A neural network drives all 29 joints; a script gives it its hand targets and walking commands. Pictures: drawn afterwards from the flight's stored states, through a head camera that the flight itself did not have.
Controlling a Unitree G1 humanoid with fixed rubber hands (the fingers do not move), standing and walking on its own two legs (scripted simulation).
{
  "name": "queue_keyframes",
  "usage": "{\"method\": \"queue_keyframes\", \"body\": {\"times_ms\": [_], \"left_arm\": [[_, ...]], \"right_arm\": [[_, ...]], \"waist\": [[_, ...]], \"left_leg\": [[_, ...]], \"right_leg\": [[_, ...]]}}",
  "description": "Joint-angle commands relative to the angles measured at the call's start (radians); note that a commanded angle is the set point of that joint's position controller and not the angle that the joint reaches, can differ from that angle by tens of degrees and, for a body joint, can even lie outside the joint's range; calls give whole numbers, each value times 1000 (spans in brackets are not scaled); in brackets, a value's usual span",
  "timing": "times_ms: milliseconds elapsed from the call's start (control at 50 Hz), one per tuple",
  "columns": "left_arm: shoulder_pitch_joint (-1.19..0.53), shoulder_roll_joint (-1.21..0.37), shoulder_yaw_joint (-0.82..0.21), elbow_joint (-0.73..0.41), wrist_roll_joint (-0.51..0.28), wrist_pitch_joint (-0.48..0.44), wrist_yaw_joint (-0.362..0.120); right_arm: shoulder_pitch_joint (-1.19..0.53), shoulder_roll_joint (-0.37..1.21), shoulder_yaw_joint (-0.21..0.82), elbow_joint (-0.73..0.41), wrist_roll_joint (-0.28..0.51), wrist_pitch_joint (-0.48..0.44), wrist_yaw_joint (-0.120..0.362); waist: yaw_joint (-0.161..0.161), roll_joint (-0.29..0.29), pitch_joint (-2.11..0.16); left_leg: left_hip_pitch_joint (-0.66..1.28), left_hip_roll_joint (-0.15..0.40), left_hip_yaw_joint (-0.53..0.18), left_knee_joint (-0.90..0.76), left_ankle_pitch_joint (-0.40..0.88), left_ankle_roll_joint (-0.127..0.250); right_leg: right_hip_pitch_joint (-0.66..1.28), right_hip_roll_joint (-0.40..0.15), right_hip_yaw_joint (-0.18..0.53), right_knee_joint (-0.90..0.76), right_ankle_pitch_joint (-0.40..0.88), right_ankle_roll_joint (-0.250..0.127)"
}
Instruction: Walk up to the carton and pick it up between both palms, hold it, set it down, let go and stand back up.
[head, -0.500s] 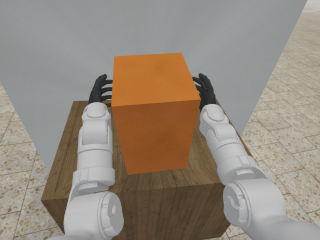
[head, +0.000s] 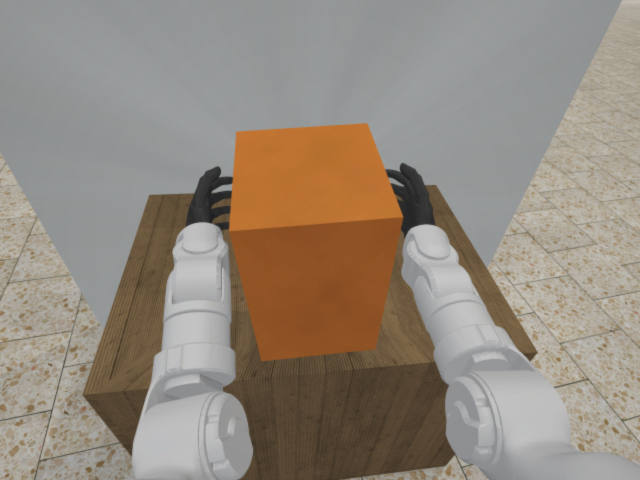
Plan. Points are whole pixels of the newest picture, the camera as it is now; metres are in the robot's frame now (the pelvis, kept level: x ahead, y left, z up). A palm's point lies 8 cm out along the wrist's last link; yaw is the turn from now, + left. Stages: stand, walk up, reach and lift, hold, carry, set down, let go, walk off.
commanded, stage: set down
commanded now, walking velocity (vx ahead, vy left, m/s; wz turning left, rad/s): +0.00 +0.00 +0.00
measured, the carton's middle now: (311, 249) +0.42 +0.01 +0.08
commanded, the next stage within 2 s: none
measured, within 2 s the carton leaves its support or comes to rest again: rests again in 1.26 s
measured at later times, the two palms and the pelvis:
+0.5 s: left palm (216, 243) +0.39 +0.14 +0.12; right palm (416, 239) +0.39 -0.14 +0.12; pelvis +0.01 +0.00 +0.00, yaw -1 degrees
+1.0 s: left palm (220, 259) +0.39 +0.14 +0.09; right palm (415, 254) +0.39 -0.14 +0.10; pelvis +0.01 +0.00 +0.00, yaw -2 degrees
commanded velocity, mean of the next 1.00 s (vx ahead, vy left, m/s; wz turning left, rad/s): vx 0.00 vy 0.00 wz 0.00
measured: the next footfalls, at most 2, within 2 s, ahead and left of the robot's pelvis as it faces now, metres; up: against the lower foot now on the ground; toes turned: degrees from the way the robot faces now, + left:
none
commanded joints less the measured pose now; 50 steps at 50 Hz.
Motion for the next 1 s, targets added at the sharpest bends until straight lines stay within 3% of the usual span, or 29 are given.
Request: {"method": "queue_keyframes", "body": {"times_ms": [0,60,140,240,320,600,740,840,980], "left_arm": [[-619,-494,-367,-59,-105,-96,-141],[-605,-500,-371,-44,-105,-114,-134],[-603,-491,-343,-8,-95,-121,-138],[-611,-518,-373,-24,-103,-165,-108],[-566,-508,-339,20,-80,-171,-111],[-516,-522,-346,-22,-75,-227,-97],[-522,-537,-360,0,-78,-252,-84],[-490,-521,-317,35,-62,-252,-93],[-485,-513,-280,50,-36,-276,-101]], "right_arm": [[-692,425,233,-198,-15,-93,121],[-678,418,224,-187,-29,-104,123],[-675,416,188,-170,-62,-109,132],[-664,421,191,-154,-68,-139,149],[-640,418,176,-136,-94,-144,154],[-571,441,184,-141,-122,-188,165],[-559,444,163,-126,-151,-202,173],[-542,443,140,-112,-175,-202,174],[-513,459,99,-104,-210,-215,183]], "waist": [[-2,71,-417],[-4,71,-421],[6,65,-380],[15,85,-486],[24,70,-429],[40,66,-481],[43,74,-482],[52,44,-436],[55,59,-417]], "left_leg": [[153,-17,72,0,185,-6],[156,-15,71,5,203,-11],[116,-13,78,-17,132,-4],[188,-3,76,19,250,-28],[136,-4,81,6,227,-18],[128,2,89,14,287,-19],[115,7,92,11,253,-18],[67,7,100,-15,193,-3],[31,5,113,-34,157,5]], "right_leg": [[38,2,-69,2,327,94],[33,3,-70,2,343,91],[14,-7,-66,-6,283,93],[-9,8,-76,5,350,82],[17,-1,-68,6,377,91],[43,-4,-63,29,472,90],[13,-9,-61,25,430,83],[45,-17,-56,24,415,89],[53,-26,-52,23,384,88]]}}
